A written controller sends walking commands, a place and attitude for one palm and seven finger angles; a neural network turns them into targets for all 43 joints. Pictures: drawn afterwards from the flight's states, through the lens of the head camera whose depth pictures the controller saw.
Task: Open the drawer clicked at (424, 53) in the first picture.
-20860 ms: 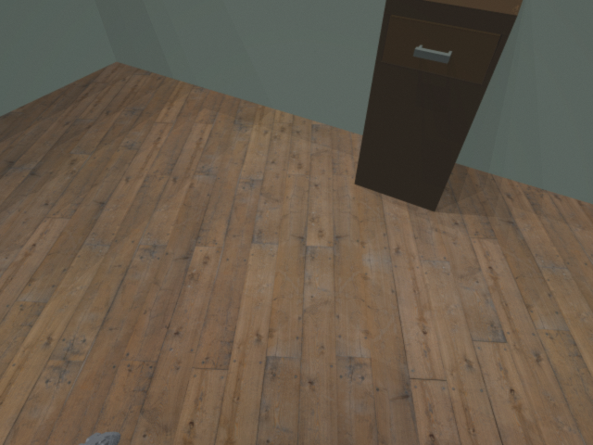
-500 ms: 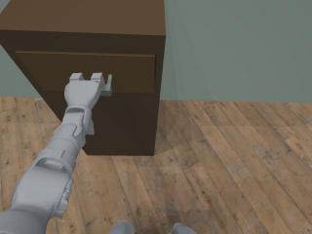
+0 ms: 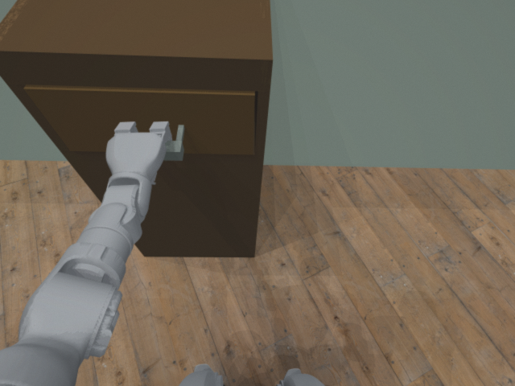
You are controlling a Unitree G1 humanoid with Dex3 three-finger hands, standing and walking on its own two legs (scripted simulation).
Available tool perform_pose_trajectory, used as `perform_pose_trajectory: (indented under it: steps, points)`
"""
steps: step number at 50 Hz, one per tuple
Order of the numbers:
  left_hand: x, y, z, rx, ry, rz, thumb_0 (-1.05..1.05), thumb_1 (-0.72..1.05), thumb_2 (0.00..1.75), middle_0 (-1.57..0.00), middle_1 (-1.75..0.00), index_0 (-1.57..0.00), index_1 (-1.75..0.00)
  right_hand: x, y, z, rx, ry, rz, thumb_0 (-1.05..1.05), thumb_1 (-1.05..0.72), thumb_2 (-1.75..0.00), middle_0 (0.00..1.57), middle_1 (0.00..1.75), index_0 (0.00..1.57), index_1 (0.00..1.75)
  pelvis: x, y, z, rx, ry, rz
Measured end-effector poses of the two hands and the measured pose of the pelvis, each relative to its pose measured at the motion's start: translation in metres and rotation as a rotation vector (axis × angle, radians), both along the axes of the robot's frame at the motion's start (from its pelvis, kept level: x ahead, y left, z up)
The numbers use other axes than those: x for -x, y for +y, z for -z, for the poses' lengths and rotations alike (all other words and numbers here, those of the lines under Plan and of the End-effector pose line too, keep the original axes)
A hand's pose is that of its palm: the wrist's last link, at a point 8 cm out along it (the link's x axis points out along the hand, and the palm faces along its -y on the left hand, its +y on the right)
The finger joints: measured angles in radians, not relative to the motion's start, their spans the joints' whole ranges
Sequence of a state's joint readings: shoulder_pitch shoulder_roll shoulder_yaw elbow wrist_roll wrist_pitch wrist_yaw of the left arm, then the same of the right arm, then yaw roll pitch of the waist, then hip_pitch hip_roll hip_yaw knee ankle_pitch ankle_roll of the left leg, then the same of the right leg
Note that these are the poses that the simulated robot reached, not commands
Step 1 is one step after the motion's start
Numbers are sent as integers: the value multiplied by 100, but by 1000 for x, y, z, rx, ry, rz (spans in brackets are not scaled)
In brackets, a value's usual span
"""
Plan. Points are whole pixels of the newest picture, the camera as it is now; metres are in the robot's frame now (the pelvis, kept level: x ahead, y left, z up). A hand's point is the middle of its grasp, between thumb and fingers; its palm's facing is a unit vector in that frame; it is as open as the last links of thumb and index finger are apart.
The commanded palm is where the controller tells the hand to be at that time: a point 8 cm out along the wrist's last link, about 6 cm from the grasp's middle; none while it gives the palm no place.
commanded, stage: close the thumb around the handle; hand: left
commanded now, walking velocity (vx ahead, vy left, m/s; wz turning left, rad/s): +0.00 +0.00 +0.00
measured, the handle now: (149, 140) +0.54 +0.17 +0.02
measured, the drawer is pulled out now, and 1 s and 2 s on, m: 0.00 0.08 0.20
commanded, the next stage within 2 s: pull the drawer open in 0.14 s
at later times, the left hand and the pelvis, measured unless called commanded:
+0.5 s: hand (146, 179) +0.46 +0.17 +0.00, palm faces -0.05 -0.05 -1.00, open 6.1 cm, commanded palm +0.43 +0.17 +0.05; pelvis +0.00 +0.00 +0.01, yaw -1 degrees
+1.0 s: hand (139, 211) +0.40 +0.17 +0.00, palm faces -0.02 -0.05 -1.00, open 6.1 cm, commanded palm +0.36 +0.18 +0.05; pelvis +0.01 +0.00 +0.01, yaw +0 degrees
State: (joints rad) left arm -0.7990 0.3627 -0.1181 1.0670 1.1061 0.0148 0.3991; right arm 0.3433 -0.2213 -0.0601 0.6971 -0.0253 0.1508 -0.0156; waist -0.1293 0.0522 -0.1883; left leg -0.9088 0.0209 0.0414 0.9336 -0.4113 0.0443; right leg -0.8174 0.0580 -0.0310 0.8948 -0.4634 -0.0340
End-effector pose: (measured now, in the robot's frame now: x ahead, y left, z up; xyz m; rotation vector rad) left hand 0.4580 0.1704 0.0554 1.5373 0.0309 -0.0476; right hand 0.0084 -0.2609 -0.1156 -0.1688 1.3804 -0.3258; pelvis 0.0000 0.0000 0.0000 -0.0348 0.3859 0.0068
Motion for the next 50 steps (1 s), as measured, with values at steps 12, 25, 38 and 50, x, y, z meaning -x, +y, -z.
perform_pose_trajectory:
  steps: [12,25,38,50]
  points:
    - [0,0,2,-9,1,1,-1,66,79,-31,-132,-36,-132,8,0,0,3,17,8,1,-90,-90,20,30,20,30,2,0,0,1,1,-2]
    - [13,2,2,17,4,6,0,68,76,-28,-133,-36,-130,4,2,-4,-8,1,20,1,-90,-90,20,30,20,30,-2,1,-5,-4,-20,20]
    - [47,5,4,29,-24,24,0,68,78,-27,-135,-35,-129,-45,2,-8,-23,-101,-29,1,-90,-90,20,30,20,30,-8,2,-10,-10,-57,19]
    - [77,6,5,21,-35,9,0,67,81,-27,-135,-36,-131,-86,6,-11,-44,-200,-93,1,-90,-90,20,30,20,30,-6,-1,-11,-14,-91,3]
